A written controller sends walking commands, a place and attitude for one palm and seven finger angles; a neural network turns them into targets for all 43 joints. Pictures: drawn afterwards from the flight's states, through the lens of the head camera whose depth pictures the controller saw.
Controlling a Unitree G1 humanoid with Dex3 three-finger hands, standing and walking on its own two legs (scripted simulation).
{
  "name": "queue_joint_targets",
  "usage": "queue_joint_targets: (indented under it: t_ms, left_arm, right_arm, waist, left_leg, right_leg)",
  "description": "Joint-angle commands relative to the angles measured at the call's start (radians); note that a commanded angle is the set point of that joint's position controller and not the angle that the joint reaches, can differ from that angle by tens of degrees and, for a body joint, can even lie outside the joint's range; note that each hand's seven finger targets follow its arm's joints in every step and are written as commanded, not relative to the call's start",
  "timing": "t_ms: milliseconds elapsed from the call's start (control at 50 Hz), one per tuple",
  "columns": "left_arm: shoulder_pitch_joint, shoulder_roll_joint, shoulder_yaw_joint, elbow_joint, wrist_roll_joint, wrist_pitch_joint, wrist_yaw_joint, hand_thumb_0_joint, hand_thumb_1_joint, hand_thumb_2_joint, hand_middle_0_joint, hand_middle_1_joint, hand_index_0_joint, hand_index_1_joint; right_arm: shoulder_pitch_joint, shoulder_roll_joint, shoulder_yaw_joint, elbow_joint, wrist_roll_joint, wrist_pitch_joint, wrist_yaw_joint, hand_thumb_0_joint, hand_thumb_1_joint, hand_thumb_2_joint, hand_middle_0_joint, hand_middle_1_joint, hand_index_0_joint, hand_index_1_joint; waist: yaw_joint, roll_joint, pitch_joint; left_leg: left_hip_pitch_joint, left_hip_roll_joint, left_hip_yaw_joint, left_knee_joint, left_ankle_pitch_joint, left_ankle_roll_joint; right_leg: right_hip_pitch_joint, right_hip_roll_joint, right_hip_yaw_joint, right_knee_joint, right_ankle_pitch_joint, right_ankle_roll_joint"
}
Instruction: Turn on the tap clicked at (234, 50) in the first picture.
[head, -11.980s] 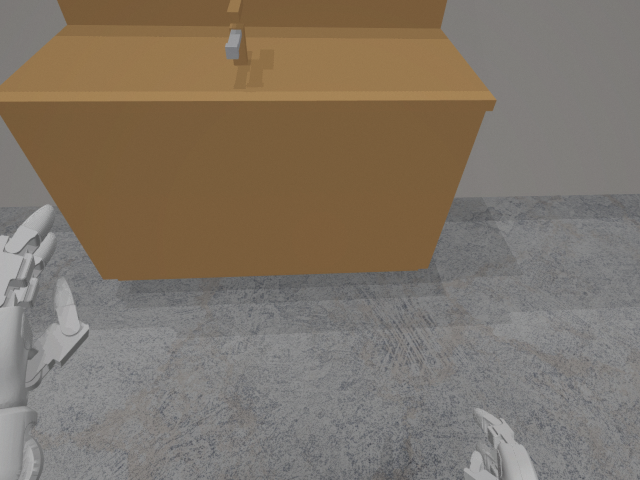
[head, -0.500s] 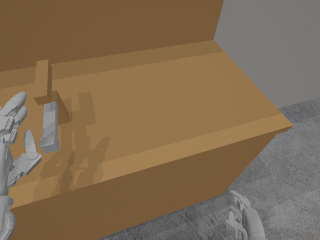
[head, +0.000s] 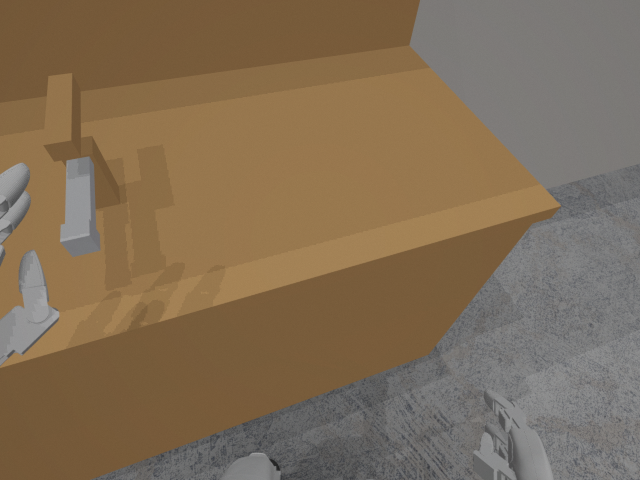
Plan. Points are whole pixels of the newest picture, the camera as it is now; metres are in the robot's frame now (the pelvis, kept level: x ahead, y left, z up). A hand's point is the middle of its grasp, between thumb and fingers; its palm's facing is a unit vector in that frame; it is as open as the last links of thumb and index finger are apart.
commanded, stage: shuffle to correct the standing spot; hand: left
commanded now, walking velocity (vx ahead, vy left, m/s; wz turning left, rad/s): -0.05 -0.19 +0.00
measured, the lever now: (80, 237) +0.33 +0.29 +0.12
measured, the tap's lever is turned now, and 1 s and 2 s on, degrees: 0 0 0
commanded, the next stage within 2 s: come to a stop and stand still in 1.88 s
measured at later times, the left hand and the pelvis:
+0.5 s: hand (27, 341) +0.19 +0.24 +0.18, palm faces +0.37 -0.83 -0.41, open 7.4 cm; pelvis -0.04 +0.00 +0.00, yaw +1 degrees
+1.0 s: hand (69, 429) +0.13 +0.19 +0.18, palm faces +0.37 -0.82 -0.44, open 7.4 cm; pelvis -0.09 -0.05 -0.02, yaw +2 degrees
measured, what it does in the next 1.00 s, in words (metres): walks backwards: left foot, then right foot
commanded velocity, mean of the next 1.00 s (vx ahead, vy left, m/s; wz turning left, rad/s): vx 0.04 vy -0.19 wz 0.00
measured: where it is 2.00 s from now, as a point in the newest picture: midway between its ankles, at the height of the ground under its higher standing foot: outside the picture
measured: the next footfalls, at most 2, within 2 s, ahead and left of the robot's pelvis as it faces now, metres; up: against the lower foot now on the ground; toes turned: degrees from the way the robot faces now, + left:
left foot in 0.36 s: +0.00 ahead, +0.11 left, +0.00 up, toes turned +4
right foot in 0.62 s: +0.04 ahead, -0.13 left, +0.00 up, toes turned -1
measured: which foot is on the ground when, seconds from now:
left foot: down 0.00-0.16, up 0.18-0.34, down 0.36-0.64, up 0.66-0.78, down 0.80-1.00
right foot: down 0.00-0.36, up 0.38-0.60, down 0.62-0.82, up 0.84-1.00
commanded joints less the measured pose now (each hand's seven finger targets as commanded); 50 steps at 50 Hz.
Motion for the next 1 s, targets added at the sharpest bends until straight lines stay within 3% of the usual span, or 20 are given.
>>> queue_joint_targets:
  t_ms: [0, 80, 140, 160, 200, 300, 320, 340, 360, 400, 540, 600, 620, 640, 680, 780, 820, 840, 880, 980]
  left_arm:
    - [-0.111, 0.159, 0.112, -0.2, 0.018, -0.022, 0.016, 0.0, 0.9, 0.9, -0.2, -0.3, -0.2, -0.3]
    - [-0.12, 0.151, 0.093, -0.153, 0.038, 0.013, -0.003, 0.0, 0.9, 0.9, -0.2, -0.3, -0.2, -0.3]
    - [-0.118, 0.178, 0.097, -0.178, 0.02, 0.031, 0.003, 0.0, 0.9, 0.9, -0.2, -0.3, -0.2, -0.3]
    - [-0.142, 0.151, 0.075, -0.159, 0.01, 0.037, 0.007, 0.0, 0.9, 0.9, -0.2, -0.3, -0.2, -0.3]
    - [-0.193, 0.169, 0.09, -0.204, 0.008, 0.038, 0.017, 0.0, 0.9, 0.9, -0.2, -0.3, -0.2, -0.3]
    - [-0.164, 0.164, 0.106, -0.202, 0.005, 0.015, 0.063, 0.0, 0.9, 0.9, -0.2, -0.3, -0.2, -0.3]
    - [-0.176, 0.156, 0.1, -0.206, 0.008, 0.002, 0.06, 0.0, 0.9, 0.9, -0.2, -0.3, -0.2, -0.3]
    - [-0.24, 0.171, 0.097, -0.262, 0.011, -0.008, 0.05, 0.0, 0.9, 0.9, -0.2, -0.3, -0.2, -0.3]
    - [-0.197, 0.172, 0.1, -0.198, 0.04, -0.013, 0.034, 0.0, 0.9, 0.9, -0.2, -0.3, -0.2, -0.3]
    - [-0.245, 0.193, 0.12, -0.3, 0.033, -0.015, 0.005, 0.0, 0.9, 0.9, -0.2, -0.3, -0.2, -0.3]
    - [-0.081, 0.146, 0.139, -0.162, 0.023, -0.013, -0.015, 0.0, 0.9, 0.9, -0.2, -0.3, -0.2, -0.3]
    - [-0.144, 0.171, 0.148, -0.079, 0.019, -0.003, -0.015, 0.0, 0.9, 0.9, -0.2, -0.3, -0.2, -0.3]
    - [-0.16, 0.187, 0.143, -0.053, 0.014, 0.008, -0.007, 0.0, 0.9, 0.9, -0.2, -0.3, -0.2, -0.3]
    - [-0.18, 0.168, 0.119, -0.111, 0.004, 0.013, -0.008, 0.0, 0.9, 0.9, -0.2, -0.3, -0.2, -0.3]
    - [-0.125, 0.195, 0.147, -0.144, 0.008, 0.01, 0.003, 0.0, 0.9, 0.9, -0.2, -0.3, -0.2, -0.3]
    - [-0.212, 0.204, 0.13, -0.278, 0.017, -0.016, 0.048, 0.0, 0.9, 0.9, -0.2, -0.3, -0.2, -0.3]
    - [-0.246, 0.227, 0.12, -0.286, 0.043, -0.038, 0.054, 0.0, 0.9, 0.9, -0.2, -0.3, -0.2, -0.3]
    - [-0.309, 0.263, 0.153, -0.297, 0.035, -0.045, 0.045, 0.0, 0.9, 0.9, -0.2, -0.3, -0.2, -0.3]
    - [-0.211, 0.162, 0.114, -0.222, 0.046, -0.049, 0.022, 0.0, 0.9, 0.9, -0.2, -0.3, -0.2, -0.3]
    - [-0.057, 0.161, 0.18, -0.13, 0.022, -0.044, 0.005, 0.0, 0.9, 0.9, -0.2, -0.3, -0.2, -0.3]
  right_arm:
    - [-0.088, -0.13, -0.042, -0.181, -0.001, -0.057, 0.017, 0.0, -0.9, -0.9, 0.2, 0.3, 0.2, 0.3]
    - [-0.07, -0.141, -0.06, -0.193, 0.005, -0.034, 0.055, 0.0, -0.9, -0.9, 0.2, 0.3, 0.2, 0.3]
    - [-0.055, -0.112, -0.057, -0.172, 0.029, -0.034, 0.056, 0.0, -0.9, -0.9, 0.2, 0.3, 0.2, 0.3]
    - [-0.075, -0.107, -0.049, -0.146, 0.025, -0.042, 0.052, 0.0, -0.9, -0.9, 0.2, 0.3, 0.2, 0.3]
    - [-0.107, -0.085, -0.025, -0.127, 0.008, -0.023, 0.054, 0.0, -0.9, -0.9, 0.2, 0.3, 0.2, 0.3]
    - [-0.049, -0.096, -0.038, -0.106, -0.004, -0.034, 0.029, 0.0, -0.9, -0.9, 0.2, 0.3, 0.2, 0.3]
    - [-0.036, -0.105, -0.051, -0.113, -0.006, -0.039, 0.024, 0.0, -0.9, -0.9, 0.2, 0.3, 0.2, 0.3]
    - [-0.059, -0.136, -0.078, -0.122, -0.009, -0.04, 0.03, 0.0, -0.9, -0.9, 0.2, 0.3, 0.2, 0.3]
    - [-0.073, -0.113, -0.074, -0.121, -0.011, -0.041, 0.037, 0.0, -0.9, -0.9, 0.2, 0.3, 0.2, 0.3]
    - [-0.097, -0.102, -0.065, -0.138, -0.023, -0.037, 0.07, 0.0, -0.9, -0.9, 0.2, 0.3, 0.2, 0.3]
    - [-0.04, -0.128, -0.066, -0.166, 0.018, 0.002, 0.09, 0.0, -0.9, -0.9, 0.2, 0.3, 0.2, 0.3]
    - [-0.031, -0.111, -0.054, -0.152, 0.029, 0.002, 0.08, 0.0, -0.9, -0.9, 0.2, 0.3, 0.2, 0.3]
    - [-0.014, -0.11, -0.072, -0.132, 0.038, 0.01, 0.08, 0.0, -0.9, -0.9, 0.2, 0.3, 0.2, 0.3]
    - [-0.028, -0.147, -0.101, -0.153, 0.04, 0.007, 0.085, 0.0, -0.9, -0.9, 0.2, 0.3, 0.2, 0.3]
    - [-0.077, -0.098, -0.076, -0.134, 0.022, 0.03, 0.082, 0.0, -0.9, -0.9, 0.2, 0.3, 0.2, 0.3]
    - [-0.058, -0.097, -0.057, -0.12, 0.001, 0.032, 0.068, 0.0, -0.9, -0.9, 0.2, 0.3, 0.2, 0.3]
    - [-0.094, -0.08, -0.057, -0.123, -0.016, 0.008, 0.065, 0.0, -0.9, -0.9, 0.2, 0.3, 0.2, 0.3]
    - [-0.125, -0.087, -0.054, -0.138, -0.035, 0.003, 0.083, 0.0, -0.9, -0.9, 0.2, 0.3, 0.2, 0.3]
    - [-0.075, -0.099, -0.064, -0.11, -0.001, 0.019, 0.107, 0.0, -0.9, -0.9, 0.2, 0.3, 0.2, 0.3]
    - [-0.057, -0.119, -0.054, -0.145, 0.017, 0.047, 0.103, 0.0, -0.9, -0.9, 0.2, 0.3, 0.2, 0.3]
  waist:
    - [0.007, 0.247, -0.171]
    - [0.021, 0.18, -0.15]
    - [0.015, -0.27, -0.137]
    - [0.002, -0.301, -0.106]
    - [-0.011, -0.163, -0.055]
    - [-0.022, 0.074, -0.188]
    - [-0.016, 0.189, -0.184]
    - [-0.007, 0.344, -0.155]
    - [0.005, 0.271, -0.156]
    - [-0.022, 0.267, -0.115]
    - [-0.013, 0.208, -0.136]
    - [-0.03, -0.077, -0.132]
    - [-0.043, -0.246, -0.186]
    - [-0.002, -0.418, -0.218]
    - [-0.011, -0.185, -0.163]
    - [-0.03, 0.183, -0.197]
    - [-0.032, 0.415, -0.114]
    - [-0.057, 0.477, -0.04]
    - [-0.034, 0.163, -0.07]
    - [-0.009, 0.158, -0.148]
  left_leg:
    - [-0.027, 0.245, -0.284, -0.336, -0.469, 0.102]
    - [-0.141, 0.155, -0.156, -0.128, -0.504, 0.059]
    - [0.007, -0.107, 0.07, 0.677, -0.355, -0.017]
    - [0.018, -0.08, 0.01, 0.85, -0.346, -0.023]
    - [-0.019, -0.005, -0.103, 0.81, -0.381, -0.012]
    - [0.25, -0.036, 0.061, -0.17, -0.086, 0.007]
    - [0.354, 0.051, 0.0, -0.289, 0.104, 0.023]
    - [0.455, 0.25, -0.236, -0.279, 0.395, 0.093]
    - [0.419, 0.27, -0.257, -0.178, 0.613, 0.122]
    - [0.355, 0.276, -0.385, -0.174, 0.477, 0.105]
    - [0.149, 0.208, -0.193, 0.038, 0.179, 0.099]
    - [0.037, 0.041, -0.055, 0.392, -0.184, 0.048]
    - [-0.029, -0.064, 0.029, 0.597, -0.324, 0.009]
    - [0.007, -0.062, -0.062, 0.724, -0.379, -0.002]
    - [0.049, -0.017, -0.092, 0.803, -0.373, 0.01]
    - [0.316, -0.037, 0.04, -0.186, 0.04, 0.027]
    - [0.359, 0.146, -0.183, -0.2, 0.556, 0.04]
    - [0.251, 0.23, -0.442, -0.17, 0.459, 0.049]
    - [0.272, 0.247, -0.355, -0.055, 0.249, 0.152]
    - [0.052, 0.171, -0.189, 0.114, 0.09, 0.106]
  right_leg:
    - [0.12, -0.044, 0.058, 0.113, -0.155, 0.033]
    - [0.258, -0.06, 0.033, 0.014, -0.097, -0.016]
    - [-0.077, -0.296, 0.278, -0.298, -0.137, -0.175]
    - [-0.2, -0.374, 0.344, -0.342, -0.185, -0.219]
    - [-0.236, -0.41, 0.375, -0.3, -0.18, -0.247]
    - [-0.015, -0.218, 0.139, 0.059, 0.16, -0.117]
    - [-0.049, -0.141, 0.064, 0.229, 0.126, -0.066]
    - [-0.226, -0.04, 0.0, 0.427, -0.166, 0.006]
    - [-0.247, -0.02, 0.037, 0.523, -0.227, 0.012]
    - [-0.277, -0.036, 0.111, 0.564, -0.192, 0.026]
    - [0.041, -0.052, -0.022, 0.073, 0.012, -0.012]
    - [0.16, -0.148, 0.011, -0.177, 0.237, -0.059]
    - [0.212, -0.251, 0.133, -0.143, 0.482, -0.139]
    - [0.063, -0.36, 0.351, -0.164, 0.383, -0.211]
    - [-0.124, -0.371, 0.337, -0.148, 0.138, -0.243]
    - [-0.121, -0.139, 0.052, 0.323, 0.113, -0.095]
    - [-0.279, 0.003, -0.024, 0.661, -0.255, -0.011]
    - [-0.316, -0.017, 0.071, 0.7, -0.264, -0.004]
    - [-0.296, -0.057, 0.136, 0.599, -0.154, -0.025]
    - [0.086, -0.037, -0.029, 0.128, -0.045, -0.04]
